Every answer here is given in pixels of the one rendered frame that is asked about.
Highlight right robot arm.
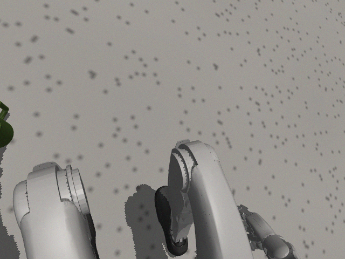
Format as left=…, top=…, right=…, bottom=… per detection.
left=262, top=235, right=301, bottom=259

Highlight left robot foot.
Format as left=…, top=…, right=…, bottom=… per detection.
left=86, top=213, right=99, bottom=259

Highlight right robot foot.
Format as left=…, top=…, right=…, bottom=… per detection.
left=155, top=186, right=188, bottom=256

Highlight mug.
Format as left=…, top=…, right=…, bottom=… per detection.
left=0, top=101, right=14, bottom=148

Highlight right robot hand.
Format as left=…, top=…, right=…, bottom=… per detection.
left=237, top=205, right=276, bottom=251

